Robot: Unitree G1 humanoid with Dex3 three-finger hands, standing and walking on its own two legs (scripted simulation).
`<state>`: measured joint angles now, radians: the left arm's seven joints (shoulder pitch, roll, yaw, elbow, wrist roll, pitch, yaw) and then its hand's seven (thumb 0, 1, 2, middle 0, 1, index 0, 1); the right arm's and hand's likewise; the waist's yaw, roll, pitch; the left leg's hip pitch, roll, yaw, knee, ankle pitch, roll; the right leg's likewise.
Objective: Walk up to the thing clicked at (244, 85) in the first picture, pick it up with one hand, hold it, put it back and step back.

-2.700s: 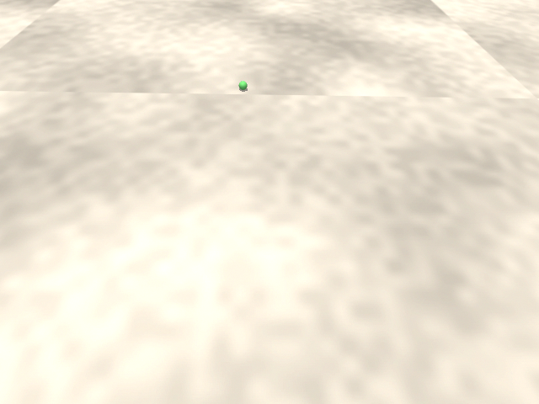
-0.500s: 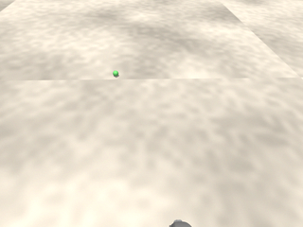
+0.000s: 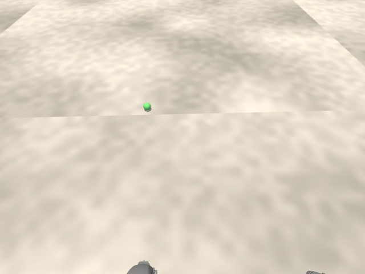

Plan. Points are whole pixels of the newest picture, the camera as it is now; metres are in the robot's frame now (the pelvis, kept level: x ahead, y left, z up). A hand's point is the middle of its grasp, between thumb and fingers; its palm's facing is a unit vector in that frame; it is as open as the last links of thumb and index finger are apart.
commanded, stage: walk up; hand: left
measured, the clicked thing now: (147, 106) +1.50 +0.33 -0.75
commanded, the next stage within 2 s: none
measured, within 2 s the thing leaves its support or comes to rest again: neither
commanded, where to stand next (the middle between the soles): +1.09 +0.08 m, yaw -1 degrees
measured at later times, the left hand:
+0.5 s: hand (77, 199) +0.36 +0.33 -0.14, palm faces -0.08 -0.94 -0.34, open 7.4 cm
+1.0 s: hand (98, 151) +0.53 +0.30 -0.12, palm faces -0.01 -0.92 -0.39, open 7.4 cm
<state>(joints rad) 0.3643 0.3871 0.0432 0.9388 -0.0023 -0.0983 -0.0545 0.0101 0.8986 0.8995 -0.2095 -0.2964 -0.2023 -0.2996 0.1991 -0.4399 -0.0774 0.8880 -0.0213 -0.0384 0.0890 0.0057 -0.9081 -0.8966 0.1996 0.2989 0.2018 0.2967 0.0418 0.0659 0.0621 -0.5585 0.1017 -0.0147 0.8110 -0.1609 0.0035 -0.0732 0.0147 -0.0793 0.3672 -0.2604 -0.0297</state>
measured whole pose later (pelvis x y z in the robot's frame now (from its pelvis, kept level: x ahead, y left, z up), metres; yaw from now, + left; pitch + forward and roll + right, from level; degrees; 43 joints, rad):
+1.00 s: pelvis +0.47 +0.03 +0.00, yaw +0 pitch -4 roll -1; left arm 0.31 0.38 0.04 0.88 0.01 -0.09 -0.04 0.01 0.90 0.90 -0.21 -0.30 -0.20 -0.30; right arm 0.27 -0.44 -0.08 0.89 -0.02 -0.03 0.07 0.01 -0.91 -0.90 0.20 0.30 0.20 0.30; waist 0.01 0.07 0.07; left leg -0.52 0.07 -0.06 0.83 -0.18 0.00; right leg -0.09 0.00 -0.11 0.39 -0.24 -0.03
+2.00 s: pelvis +0.80 +0.05 +0.00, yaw -2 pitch -4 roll +0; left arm 0.31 0.38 0.03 0.85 0.01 -0.08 -0.04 0.01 0.90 0.90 -0.21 -0.30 -0.20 -0.30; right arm 0.29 -0.44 -0.07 0.87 -0.02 -0.03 0.06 0.01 -0.91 -0.90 0.20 0.30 0.20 0.30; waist 0.01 0.06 0.09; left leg -0.47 0.07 -0.02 0.84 -0.28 0.00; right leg -0.17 -0.02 -0.07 0.46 -0.22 -0.03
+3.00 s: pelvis +0.99 +0.08 -0.02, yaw -2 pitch -4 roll +1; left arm 0.20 0.40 0.02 0.92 0.00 -0.01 -0.01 0.01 0.90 0.90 -0.21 -0.30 -0.20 -0.30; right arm 0.24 -0.40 -0.05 0.98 -0.02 -0.02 0.01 0.00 -0.91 -0.90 0.20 0.30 0.20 0.30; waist 0.01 -0.02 0.10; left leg -0.31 0.01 0.03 0.64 -0.25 0.00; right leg -0.34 -0.07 -0.03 0.68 -0.28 0.00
